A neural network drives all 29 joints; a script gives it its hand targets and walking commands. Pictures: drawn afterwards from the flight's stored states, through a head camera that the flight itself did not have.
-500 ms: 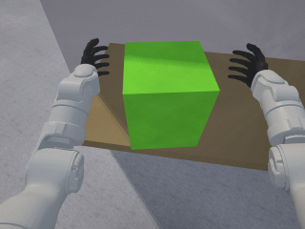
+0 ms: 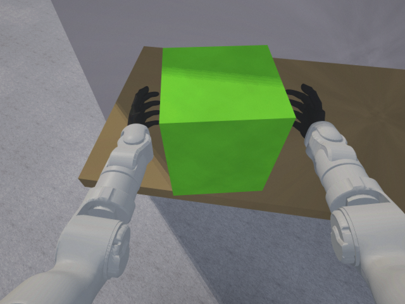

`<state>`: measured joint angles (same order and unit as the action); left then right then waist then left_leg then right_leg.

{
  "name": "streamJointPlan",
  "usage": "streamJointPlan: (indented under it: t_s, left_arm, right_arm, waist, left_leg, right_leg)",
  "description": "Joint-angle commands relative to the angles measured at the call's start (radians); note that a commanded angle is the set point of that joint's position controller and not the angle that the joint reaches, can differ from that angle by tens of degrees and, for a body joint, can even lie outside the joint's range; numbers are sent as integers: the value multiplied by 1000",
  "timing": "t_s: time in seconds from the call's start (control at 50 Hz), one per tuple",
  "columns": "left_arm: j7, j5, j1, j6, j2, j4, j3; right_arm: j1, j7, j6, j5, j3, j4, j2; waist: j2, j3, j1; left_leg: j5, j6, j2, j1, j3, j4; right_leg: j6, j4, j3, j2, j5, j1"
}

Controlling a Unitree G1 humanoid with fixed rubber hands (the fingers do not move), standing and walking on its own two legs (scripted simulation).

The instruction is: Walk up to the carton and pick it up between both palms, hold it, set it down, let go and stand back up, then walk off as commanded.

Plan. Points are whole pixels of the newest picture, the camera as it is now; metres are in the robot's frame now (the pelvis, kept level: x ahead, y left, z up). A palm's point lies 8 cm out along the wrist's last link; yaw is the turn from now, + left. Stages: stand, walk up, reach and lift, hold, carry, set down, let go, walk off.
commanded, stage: reach and lift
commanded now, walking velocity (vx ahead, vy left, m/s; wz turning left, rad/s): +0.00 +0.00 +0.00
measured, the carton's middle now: (217, 125) +0.45 +0.04 +0.07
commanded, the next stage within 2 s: none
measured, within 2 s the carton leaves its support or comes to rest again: leaves its support in 2.00 s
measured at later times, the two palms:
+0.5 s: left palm (144, 124) +0.42 +0.19 +0.09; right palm (298, 121) +0.47 -0.12 +0.09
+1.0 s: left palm (145, 125) +0.42 +0.19 +0.09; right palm (291, 123) +0.47 -0.11 +0.08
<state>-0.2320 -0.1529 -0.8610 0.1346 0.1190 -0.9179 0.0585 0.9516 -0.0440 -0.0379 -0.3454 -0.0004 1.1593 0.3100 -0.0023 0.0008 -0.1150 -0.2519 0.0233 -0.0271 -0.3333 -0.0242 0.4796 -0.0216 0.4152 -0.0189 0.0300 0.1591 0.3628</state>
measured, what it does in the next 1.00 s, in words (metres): stands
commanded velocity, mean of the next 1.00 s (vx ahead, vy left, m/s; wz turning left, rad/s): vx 0.00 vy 0.00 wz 0.00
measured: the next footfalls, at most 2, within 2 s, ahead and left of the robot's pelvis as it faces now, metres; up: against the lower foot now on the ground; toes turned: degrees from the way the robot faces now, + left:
none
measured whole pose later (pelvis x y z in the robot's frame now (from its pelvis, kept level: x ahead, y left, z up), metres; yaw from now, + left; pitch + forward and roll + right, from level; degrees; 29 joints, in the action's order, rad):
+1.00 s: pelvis +0.01 +0.00 +0.00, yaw +0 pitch +8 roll -1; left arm -0.28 -0.05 -0.86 0.08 0.06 -0.92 0.06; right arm 0.95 0.08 0.00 -0.28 -0.08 1.16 0.20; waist 0.00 0.01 -0.15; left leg -0.26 0.03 -0.04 -0.35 -0.03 0.48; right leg -0.03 0.42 -0.02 0.04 0.17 0.38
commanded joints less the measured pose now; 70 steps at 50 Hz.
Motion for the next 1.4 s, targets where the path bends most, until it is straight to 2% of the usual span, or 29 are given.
streamJointPlan:
  t_s: [0.0, 0.08, 0.16, 0.18, 0.26, 0.4, 0.46, 0.6, 0.62, 0.72, 0.82, 0.9, 0.92, 1.0, 1.02, 1.06, 1.1, 1.12, 1.18, 1.24, 1.3, 1.32, 1.34, 1.38]
  left_arm:
    - [-14, 19, -523, -86, 85, 191, -17]
    - [-13, 36, -495, -83, 70, 244, 4]
    - [-9, 63, -477, -87, 58, 299, 32]
    - [-7, 68, -462, -88, 59, 306, 47]
    - [4, 78, -462, -98, 10, 297, 52]
    - [8, 105, -504, -130, -40, 231, 82]
    - [0, 122, -504, -129, -67, 211, 84]
    - [-17, 134, -500, -111, -107, 243, 77]
    - [-18, 130, -497, -107, -114, 249, 79]
    - [-23, 123, -528, -100, -136, 220, 66]
    - [-23, 123, -521, -108, -146, 237, 69]
    - [-23, 120, -539, -114, -143, 208, 72]
    - [-26, 120, -538, -120, -156, 236, 68]
    - [-28, 127, -541, -120, -168, 228, 66]
    - [-27, 122, -552, -122, -163, 219, 69]
    - [-29, 130, -544, -118, -170, 204, 72]
    - [-29, 129, -534, -123, -178, 216, 70]
    - [-26, 129, -537, -123, -170, 204, 73]
    - [-25, 129, -554, -133, -181, 206, 73]
    - [-23, 135, -550, -140, -196, 203, 72]
    - [-25, 146, -552, -139, -209, 219, 72]
    - [-22, 150, -546, -141, -197, 204, 84]
    - [-22, 153, -561, -140, -201, 212, 81]
    - [-21, 149, -562, -146, -206, 211, 85]
  right_arm:
    - [541, 29, 106, 126, -57, -194, 187]
    - [528, 40, 121, 110, -43, -213, 191]
    - [508, 47, 132, 95, -35, -222, 184]
    - [503, 49, 134, 89, -24, -241, 179]
    - [515, 54, 132, 80, -7, -237, 117]
    - [555, 63, 125, 125, -42, -228, 33]
    - [557, 74, 119, 163, -80, -197, 29]
    - [565, 116, 117, 213, -128, -223, 29]
    - [566, 119, 111, 208, -123, -229, 20]
    - [579, 122, 98, 199, -112, -222, 4]
    - [573, 127, 100, 195, -101, -255, -25]
    - [588, 129, 93, 197, -100, -262, -40]
    - [585, 130, 99, 196, -104, -267, -42]
    - [586, 128, 94, 200, -109, -261, -51]
    - [596, 127, 89, 195, -99, -265, -64]
    - [589, 127, 85, 205, -120, -229, -52]
    - [597, 126, 90, 202, -107, -273, -68]
    - [591, 128, 86, 207, -104, -265, -74]
    - [603, 126, 86, 205, -107, -267, -91]
    - [597, 124, 84, 208, -99, -283, -112]
    - [599, 125, 87, 216, -115, -282, -114]
    - [595, 127, 84, 219, -109, -294, -127]
    - [601, 127, 85, 229, -130, -284, -124]
    - [603, 123, 80, 228, -115, -296, -144]
  waist:
    - [33, 918, -4]
    - [40, 957, -17]
    - [47, 984, -20]
    - [40, 983, -32]
    - [12, 938, -28]
    - [-2, 894, -30]
    - [8, 875, -12]
    - [24, 885, 3]
    - [18, 876, -4]
    - [6, 862, -6]
    - [2, 900, -11]
    - [-6, 875, -15]
    - [1, 899, -10]
    - [9, 899, -5]
    - [3, 891, -14]
    - [9, 861, -1]
    - [8, 898, -13]
    - [-7, 881, -12]
    - [-4, 894, -4]
    - [-5, 894, -12]
    - [8, 902, 1]
    - [-7, 898, -12]
    - [5, 895, 3]
    - [-11, 901, -9]
  left_leg:
    - [475, 88, 10, 61, 34, 6]
    - [611, 102, 6, 135, 33, 36]
    - [686, 108, 11, 152, 35, 51]
    - [700, 105, 12, 152, 38, 50]
    - [650, 88, 17, 91, 42, 31]
    - [527, 67, 19, 16, 43, 1]
    - [509, 71, 16, 31, 42, -1]
    - [557, 91, 14, 73, 39, 9]
    - [567, 89, 15, 78, 41, 14]
    - [545, 84, 11, 91, 39, 20]
    - [569, 83, 14, 76, 39, 33]
    - [527, 73, 15, 47, 38, 25]
    - [547, 77, 13, 63, 36, 28]
    - [557, 77, 12, 72, 33, 30]
    - [536, 71, 14, 53, 36, 30]
    - [525, 74, 11, 57, 32, 22]
    - [541, 74, 11, 64, 33, 26]
    - [523, 68, 14, 44, 37, 24]
    - [511, 67, 15, 26, 34, 22]
    - [526, 66, 13, 31, 32, 19]
    - [536, 69, 12, 46, 32, 21]
    - [520, 62, 15, 27, 37, 19]
    - [512, 64, 15, 31, 33, 15]
    - [500, 57, 16, 15, 38, 13]
  right_leg:
    - [-11, 10, -5, 35, -330, -138]
    - [-10, 7, -8, 48, -393, -132]
    - [-3, 14, -5, 48, -454, -167]
    - [-3, 14, 1, 49, -474, -186]
    - [12, 26, 5, 37, -502, -236]
    - [16, 24, 10, 23, -423, -246]
    - [7, 12, 3, 27, -377, -211]
    - [2, 7, -10, 38, -369, -198]
    - [0, 6, -10, 38, -362, -192]
    - [-4, -4, -7, 36, -321, -161]
    - [-2, 9, 0, 33, -365, -195]
    - [-1, 11, 9, 28, -347, -198]
    - [-1, 18, 5, 30, -360, -198]
    - [-4, 11, 5, 30, -349, -176]
    - [-4, 10, 8, 29, -338, -180]
    - [-8, 8, 6, 29, -322, -171]
    - [-9, 11, 6, 31, -335, -176]
    - [-5, 11, 12, 27, -342, -196]
    - [-1, 18, 11, 25, -348, -206]
    - [-2, 17, 11, 26, -354, -216]
    - [-3, 10, 8, 29, -356, -212]
    - [-1, 11, 15, 26, -363, -234]
    - [-3, 11, 11, 26, -354, -223]
    - [2, 11, 16, 24, -358, -245]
